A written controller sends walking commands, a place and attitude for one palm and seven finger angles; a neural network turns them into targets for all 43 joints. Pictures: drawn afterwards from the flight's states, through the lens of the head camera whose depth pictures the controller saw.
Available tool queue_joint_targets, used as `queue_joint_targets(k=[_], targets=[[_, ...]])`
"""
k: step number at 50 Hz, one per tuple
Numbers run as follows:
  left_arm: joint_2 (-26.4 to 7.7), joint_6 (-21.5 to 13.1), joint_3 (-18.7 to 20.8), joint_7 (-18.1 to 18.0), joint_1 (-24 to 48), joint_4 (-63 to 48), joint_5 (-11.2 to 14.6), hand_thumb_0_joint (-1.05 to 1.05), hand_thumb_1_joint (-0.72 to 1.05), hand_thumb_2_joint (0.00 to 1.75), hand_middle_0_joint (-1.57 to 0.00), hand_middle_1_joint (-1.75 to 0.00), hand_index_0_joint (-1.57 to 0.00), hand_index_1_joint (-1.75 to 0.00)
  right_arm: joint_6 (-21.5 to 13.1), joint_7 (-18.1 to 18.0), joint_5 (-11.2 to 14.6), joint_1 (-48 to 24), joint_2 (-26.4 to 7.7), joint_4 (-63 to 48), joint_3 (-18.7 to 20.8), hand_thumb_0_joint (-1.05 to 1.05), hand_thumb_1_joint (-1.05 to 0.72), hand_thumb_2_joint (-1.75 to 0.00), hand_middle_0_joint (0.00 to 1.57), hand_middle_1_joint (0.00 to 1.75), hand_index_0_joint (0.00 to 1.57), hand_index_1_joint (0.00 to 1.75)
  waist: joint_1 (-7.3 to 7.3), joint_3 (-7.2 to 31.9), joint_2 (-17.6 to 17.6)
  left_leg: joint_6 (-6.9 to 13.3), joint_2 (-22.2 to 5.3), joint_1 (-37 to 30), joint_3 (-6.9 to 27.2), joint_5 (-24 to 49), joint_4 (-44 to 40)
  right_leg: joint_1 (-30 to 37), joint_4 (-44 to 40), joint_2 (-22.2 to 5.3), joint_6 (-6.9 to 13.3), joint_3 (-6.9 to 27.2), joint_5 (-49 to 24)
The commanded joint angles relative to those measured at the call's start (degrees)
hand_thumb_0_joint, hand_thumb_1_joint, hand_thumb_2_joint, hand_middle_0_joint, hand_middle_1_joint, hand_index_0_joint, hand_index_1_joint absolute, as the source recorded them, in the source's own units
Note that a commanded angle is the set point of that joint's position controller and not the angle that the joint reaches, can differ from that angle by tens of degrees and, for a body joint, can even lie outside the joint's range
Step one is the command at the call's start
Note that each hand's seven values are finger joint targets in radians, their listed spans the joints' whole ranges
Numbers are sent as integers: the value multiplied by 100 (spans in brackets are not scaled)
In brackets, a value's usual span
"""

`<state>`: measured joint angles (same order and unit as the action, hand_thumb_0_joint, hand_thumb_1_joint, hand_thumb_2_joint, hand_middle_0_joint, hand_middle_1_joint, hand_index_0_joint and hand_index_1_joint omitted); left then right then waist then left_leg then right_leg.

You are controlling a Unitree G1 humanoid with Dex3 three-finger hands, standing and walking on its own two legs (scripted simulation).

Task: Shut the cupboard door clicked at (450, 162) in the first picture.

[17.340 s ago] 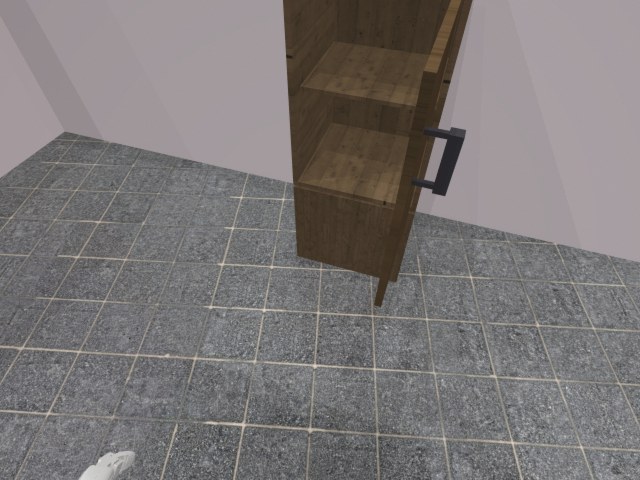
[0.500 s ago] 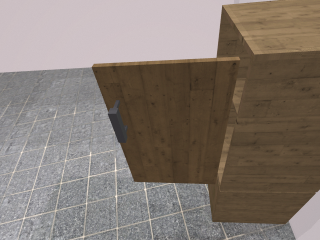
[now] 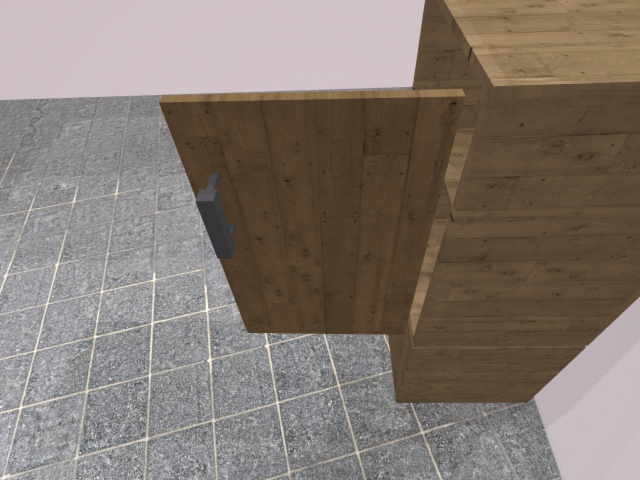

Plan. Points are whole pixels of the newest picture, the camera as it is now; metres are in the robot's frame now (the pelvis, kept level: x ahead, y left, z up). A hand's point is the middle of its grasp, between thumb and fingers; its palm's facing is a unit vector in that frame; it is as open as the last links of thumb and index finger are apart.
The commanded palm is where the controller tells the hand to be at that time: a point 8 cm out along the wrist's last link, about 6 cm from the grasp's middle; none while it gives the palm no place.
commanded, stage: look again from close up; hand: left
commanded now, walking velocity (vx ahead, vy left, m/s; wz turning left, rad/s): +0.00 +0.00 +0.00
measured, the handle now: (220, 216) +0.46 +0.16 +0.07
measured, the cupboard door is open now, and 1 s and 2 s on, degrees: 89 89 89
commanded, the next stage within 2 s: raise the hand and make a fist in 0.60 s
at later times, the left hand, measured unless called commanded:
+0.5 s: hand out of the picture +0.04 +0.17 -0.16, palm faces +0.02 -0.98 -0.21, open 7.4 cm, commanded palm none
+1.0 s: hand (204, 366) +0.26 +0.16 +0.01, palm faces +0.03 -1.00 +0.01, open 6.8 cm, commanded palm +0.16 +0.22 -0.04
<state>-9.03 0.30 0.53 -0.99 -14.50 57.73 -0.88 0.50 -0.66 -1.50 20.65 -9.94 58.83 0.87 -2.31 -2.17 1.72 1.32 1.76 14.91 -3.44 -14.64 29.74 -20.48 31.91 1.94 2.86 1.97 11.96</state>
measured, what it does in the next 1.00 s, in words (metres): shifts its weight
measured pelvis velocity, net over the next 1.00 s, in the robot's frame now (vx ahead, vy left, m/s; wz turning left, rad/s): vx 0.05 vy -0.01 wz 0.06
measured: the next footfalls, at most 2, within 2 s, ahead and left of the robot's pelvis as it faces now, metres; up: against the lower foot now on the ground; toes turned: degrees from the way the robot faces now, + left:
none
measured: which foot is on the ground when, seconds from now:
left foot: down 0.00-1.00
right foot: down 0.00-1.00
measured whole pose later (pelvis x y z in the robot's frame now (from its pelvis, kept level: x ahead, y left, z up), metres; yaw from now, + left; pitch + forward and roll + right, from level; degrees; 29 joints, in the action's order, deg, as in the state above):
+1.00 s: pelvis +0.05 -0.01 -0.03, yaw +3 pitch +7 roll +2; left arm -8.4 -30.0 5.2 13.8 -21.5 8.8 13.1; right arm -16.1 0.3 -0.3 10.7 -14.3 36.1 3.0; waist -2.0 6.5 -2.0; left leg 0.4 2.4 28.3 -1.0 -25.1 46.0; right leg -33.5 48.8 0.9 3.0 -1.0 22.7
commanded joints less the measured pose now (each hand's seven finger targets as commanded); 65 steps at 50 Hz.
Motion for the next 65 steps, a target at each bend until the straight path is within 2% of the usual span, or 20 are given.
queue_joint_targets(k=[1,4,7,16,34,35,36,37,38,39,40,42,44,46,49,52,54,58,61,65], targets=[[-696,-132,166,-53,0,-325,47,0,90,90,-20,-30,-20,-30,-180,-60,16,442,-419,-117,48,0,-90,-90,20,30,20,30,76,-56,-146,111,-548,-14,796,-599,-1003,51,-1223,-577,158,1038,1437],[-633,-117,131,-50,-138,-234,32,0,90,90,-20,-30,-20,-30,-226,-75,33,129,-479,-152,36,0,-90,-90,20,30,20,30,236,-226,280,140,-742,467,1026,-1078,-1517,551,-999,-459,88,776,858],[-612,-92,137,-44,-263,-162,0,0,90,90,-20,-30,-20,-30,-194,-76,28,46,-521,-173,52,0,-90,-90,20,30,20,30,271,-355,40,149,-703,606,997,-1412,-1555,559,-1043,-466,48,750,1014],[-586,-172,75,-62,-283,-64,20,0,90,90,-20,-30,-20,-30,-222,-85,64,146,-463,-60,-4,0,-90,-90,20,30,20,30,145,-117,-403,112,-596,-72,762,-413,-1234,479,-1366,-631,70,932,781],[-598,-238,-11,-97,-425,309,55,0,90,90,-20,-30,-20,-30,-279,-172,93,-19,-449,261,-78,0,-90,-90,20,30,20,30,181,37,-125,23,-715,-612,590,835,-1116,1107,-1103,-711,114,749,-1306],[-730,-356,81,-351,-1086,585,-14,0,90,90,-20,-30,-20,-30,-304,-105,158,-699,-605,-44,2,0,-90,-90,20,30,20,30,519,389,-688,-108,-823,-300,276,772,111,1486,-865,-1088,-253,807,-3724],[-3858,-1999,2156,-265,3968,-8386,915,0,90,90,-20,-30,-20,-30,-1361,-845,118,-6,-1862,-1903,323,0,-90,-90,20,30,20,30,-558,2353,-142,140,-609,-2128,274,1743,-30,1315,-309,-641,-255,636,-2171],[-969,-1420,12,-267,421,-6718,892,0,90,90,-22,-32,-22,-32,-1654,-767,318,-1022,-846,-1793,-128,0,-90,-90,20,30,20,30,17,2801,1496,199,-19,-1358,-34,1995,8,1391,-5,-131,-131,147,-1610],[-1158,-1190,383,-533,314,-6826,1154,0,90,90,-24,-34,-24,-34,-1867,-716,274,-989,-1148,-1669,-129,0,-90,-90,20,30,20,30,169,2721,1401,5,-133,-1439,176,2166,-242,1356,-337,-97,-67,-130,-1205],[508,-572,-475,-415,-1238,-5053,1068,0,90,90,-25,-36,-25,-36,-1915,-570,339,-1044,-696,-1531,-132,0,-90,-90,20,30,20,30,119,1298,613,-6,-255,-658,256,1740,-411,719,-407,-195,-150,-392,-760],[-199,-844,-90,-449,80,-6036,1177,0,90,90,-27,-38,-27,-38,-1996,-475,385,-895,-1100,-1863,37,0,-90,-90,20,30,20,30,-176,479,314,-12,-181,-147,547,909,-210,207,-438,-265,-192,-257,-371],[-224,-1385,297,-162,-800,-5059,1149,0,90,90,-31,-42,-31,-42,-2119,-368,241,-980,-1064,-2183,202,0,-90,-90,20,30,20,30,-14,-243,-1025,-3,-92,851,568,128,196,-577,-330,-302,-265,-412,588],[34,-2037,503,449,-2543,-4212,1372,0,90,90,-35,-46,-35,-46,-2099,-176,191,-1096,-966,-2569,283,0,-90,-90,20,30,20,30,436,-79,-2007,-126,17,1639,515,-41,713,-584,163,-388,-297,-293,544],[-8,-2859,701,1241,-3231,-4455,1545,0,90,90,-38,-50,-38,-50,-1994,1,135,-1166,-976,-2884,399,0,-90,-90,20,30,20,30,645,593,-2262,-236,128,2112,394,82,1251,-263,804,-470,-340,-53,-540],[-631,-3614,967,2239,-3094,-4823,1411,0,90,90,-44,-56,-44,-56,-1815,226,142,-1410,-1089,-3386,481,0,-90,-90,20,30,20,30,668,1168,-1033,-257,239,2403,299,320,1969,-236,1545,-642,-251,306,-1678],[-969,-3536,1233,2380,-2286,-6159,1563,0,90,90,-49,-62,-49,-62,-1672,154,186,-1568,-1018,-3862,445,0,-90,-90,20,30,20,30,695,1799,47,-97,248,2545,173,363,2287,-645,1949,-525,-143,332,-960],[-1027,-3585,1286,2172,-1483,-7149,1785,0,90,90,-53,-66,-53,-66,-1677,75,159,-1426,-975,-4019,410,0,-90,-90,20,30,20,30,527,2119,715,-58,189,2433,254,270,2483,-1256,2207,-314,-88,115,-252],[-737,-4066,484,1818,127,-8890,1842,0,90,90,-60,-74,-60,-74,-1735,-72,105,-1127,-1074,-3949,290,0,-90,-90,20,30,20,30,-105,2321,679,55,12,2149,611,155,3005,-2278,2516,-86,-79,-95,177],[-627,-3957,112,1959,-104,-8451,1748,0,90,90,-66,-80,-66,-80,-1747,-187,191,-951,-1183,-3850,254,0,-90,-90,20,30,20,30,-285,1939,148,108,-103,2589,734,-456,3099,-2526,2346,-49,-87,-128,882],[-954,-2574,259,2269,-1044,-7421,1562,0,90,90,-73,-88,-73,-88,-1559,-299,416,-944,-1188,-4038,204,0,-90,-90,20,30,20,30,25,1689,-237,113,-91,3003,695,-972,2657,-1957,1787,-133,-135,-35,1618]])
